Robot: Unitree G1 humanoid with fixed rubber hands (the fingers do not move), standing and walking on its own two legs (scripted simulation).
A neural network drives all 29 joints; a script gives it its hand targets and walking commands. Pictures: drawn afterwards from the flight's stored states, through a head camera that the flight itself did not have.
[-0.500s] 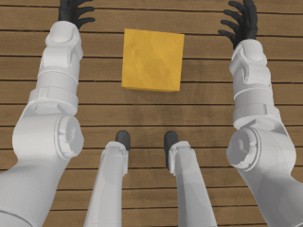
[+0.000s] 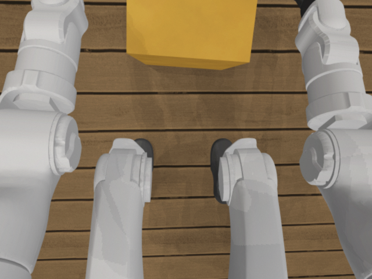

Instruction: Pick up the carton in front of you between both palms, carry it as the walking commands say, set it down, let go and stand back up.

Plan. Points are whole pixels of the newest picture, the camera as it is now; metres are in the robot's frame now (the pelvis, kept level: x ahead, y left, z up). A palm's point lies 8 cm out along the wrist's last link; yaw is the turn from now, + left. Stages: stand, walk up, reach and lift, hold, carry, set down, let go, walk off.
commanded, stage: reach and lift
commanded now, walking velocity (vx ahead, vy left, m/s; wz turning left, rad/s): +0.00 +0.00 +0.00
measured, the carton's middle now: (189, 14) +0.55 -0.01 -0.30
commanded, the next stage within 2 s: none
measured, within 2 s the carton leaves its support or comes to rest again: leaves its support in 1.12 s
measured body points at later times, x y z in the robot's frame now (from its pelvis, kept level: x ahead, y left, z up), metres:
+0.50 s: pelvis +0.01 +0.00 -0.05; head +0.38 +0.00 +0.18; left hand +0.58 +0.17 -0.24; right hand +0.56 -0.19 -0.23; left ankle +0.11 +0.13 -0.39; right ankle +0.11 -0.13 -0.39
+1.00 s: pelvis +0.00 +0.00 -0.06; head +0.38 +0.00 +0.18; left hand +0.58 +0.15 -0.23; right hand +0.56 -0.16 -0.23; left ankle +0.11 +0.13 -0.39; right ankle +0.11 -0.13 -0.39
